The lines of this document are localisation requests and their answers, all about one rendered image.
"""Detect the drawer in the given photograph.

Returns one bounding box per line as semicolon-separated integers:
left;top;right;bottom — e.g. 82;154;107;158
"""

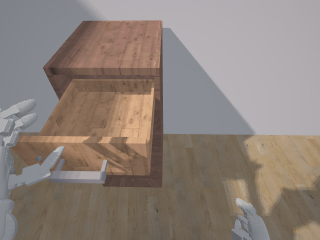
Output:
10;79;155;176

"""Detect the robot right hand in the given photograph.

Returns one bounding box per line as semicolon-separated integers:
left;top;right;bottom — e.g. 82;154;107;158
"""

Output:
231;198;270;240

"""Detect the cabinet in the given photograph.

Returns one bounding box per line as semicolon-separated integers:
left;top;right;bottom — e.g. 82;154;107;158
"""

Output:
43;20;164;188

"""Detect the robot left forearm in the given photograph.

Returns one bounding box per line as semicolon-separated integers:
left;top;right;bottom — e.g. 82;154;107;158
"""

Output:
0;199;18;240

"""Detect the robot left hand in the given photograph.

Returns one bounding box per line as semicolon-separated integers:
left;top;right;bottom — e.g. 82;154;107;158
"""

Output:
0;99;65;200

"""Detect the handle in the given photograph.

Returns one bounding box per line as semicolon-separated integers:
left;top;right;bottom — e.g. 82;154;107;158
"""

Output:
48;159;108;184

